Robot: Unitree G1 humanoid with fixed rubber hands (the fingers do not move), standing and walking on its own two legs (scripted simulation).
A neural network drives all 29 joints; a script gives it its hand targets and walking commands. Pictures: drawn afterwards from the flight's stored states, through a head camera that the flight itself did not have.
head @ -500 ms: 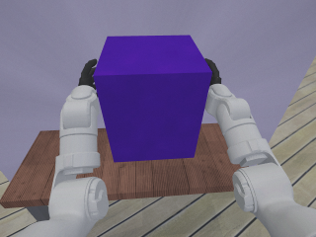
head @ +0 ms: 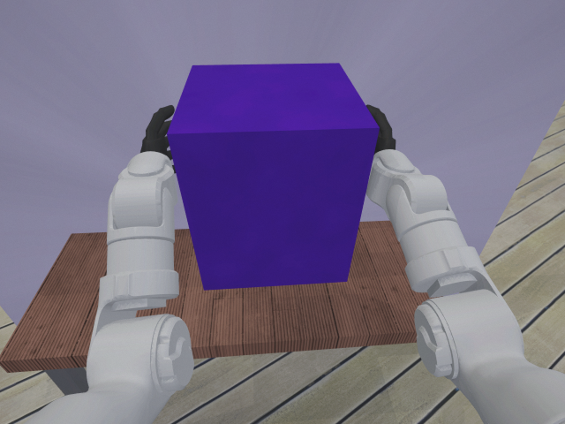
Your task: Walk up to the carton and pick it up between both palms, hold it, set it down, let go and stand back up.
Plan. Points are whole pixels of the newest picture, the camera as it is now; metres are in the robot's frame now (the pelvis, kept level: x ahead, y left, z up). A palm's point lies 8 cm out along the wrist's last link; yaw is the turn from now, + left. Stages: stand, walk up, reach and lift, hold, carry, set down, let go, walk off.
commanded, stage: hold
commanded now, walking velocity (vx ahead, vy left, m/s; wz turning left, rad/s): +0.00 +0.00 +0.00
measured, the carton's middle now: (271, 176) +0.38 -0.01 +0.21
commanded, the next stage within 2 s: none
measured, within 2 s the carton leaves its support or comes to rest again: neither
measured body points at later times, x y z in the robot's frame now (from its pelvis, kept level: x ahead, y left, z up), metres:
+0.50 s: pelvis +0.00 +0.00 +0.00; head -0.07 +0.02 +0.44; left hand +0.39 +0.15 +0.24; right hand +0.38 -0.16 +0.24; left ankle -0.01 +0.12 -0.75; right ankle +0.02 -0.13 -0.75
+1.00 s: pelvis +0.00 +0.00 +0.00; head -0.08 +0.01 +0.44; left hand +0.39 +0.15 +0.25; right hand +0.38 -0.16 +0.24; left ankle -0.01 +0.12 -0.75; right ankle +0.02 -0.13 -0.75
